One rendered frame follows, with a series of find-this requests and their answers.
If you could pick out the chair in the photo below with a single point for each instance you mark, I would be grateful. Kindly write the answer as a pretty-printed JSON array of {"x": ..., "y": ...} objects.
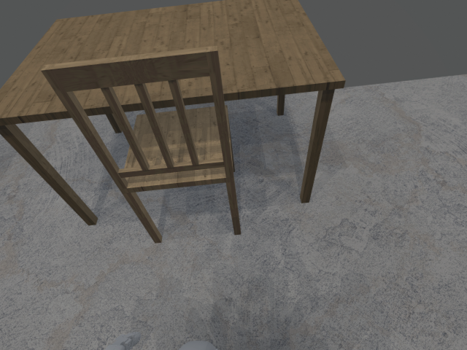
[{"x": 182, "y": 148}]

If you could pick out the left robot hand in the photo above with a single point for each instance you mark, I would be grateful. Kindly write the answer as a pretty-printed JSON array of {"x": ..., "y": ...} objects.
[{"x": 125, "y": 342}]

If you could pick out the table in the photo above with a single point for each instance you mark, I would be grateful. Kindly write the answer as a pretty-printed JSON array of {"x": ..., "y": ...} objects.
[{"x": 265, "y": 48}]

